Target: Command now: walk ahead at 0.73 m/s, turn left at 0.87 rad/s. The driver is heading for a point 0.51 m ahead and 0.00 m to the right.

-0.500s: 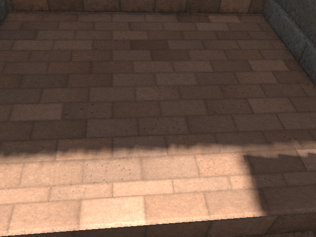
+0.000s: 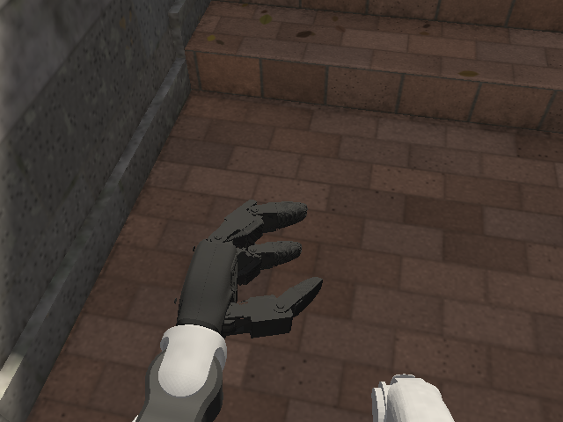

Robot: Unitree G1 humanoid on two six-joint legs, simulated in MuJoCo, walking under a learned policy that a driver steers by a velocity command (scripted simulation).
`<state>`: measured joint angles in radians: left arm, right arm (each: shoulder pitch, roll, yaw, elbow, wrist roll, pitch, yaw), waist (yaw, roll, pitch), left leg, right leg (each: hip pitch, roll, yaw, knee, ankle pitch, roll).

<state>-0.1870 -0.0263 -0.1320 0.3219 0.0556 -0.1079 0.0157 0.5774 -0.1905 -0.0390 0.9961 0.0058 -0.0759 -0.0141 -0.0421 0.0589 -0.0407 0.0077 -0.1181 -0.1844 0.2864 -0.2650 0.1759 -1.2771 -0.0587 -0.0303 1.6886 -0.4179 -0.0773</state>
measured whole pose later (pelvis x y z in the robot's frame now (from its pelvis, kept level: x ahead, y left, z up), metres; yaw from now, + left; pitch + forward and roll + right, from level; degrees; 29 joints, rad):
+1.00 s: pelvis +0.38 -0.06 +0.15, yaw +19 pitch -1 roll +0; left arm 0.21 0.19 -0.01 0.79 0.02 -0.03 0.04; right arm 0.26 -0.20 -0.03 0.77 -0.01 0.01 -0.05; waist 0.00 0.01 0.01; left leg -0.20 -0.01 -0.02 0.45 -0.21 0.00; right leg -0.22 0.05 -0.01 0.48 -0.24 -0.06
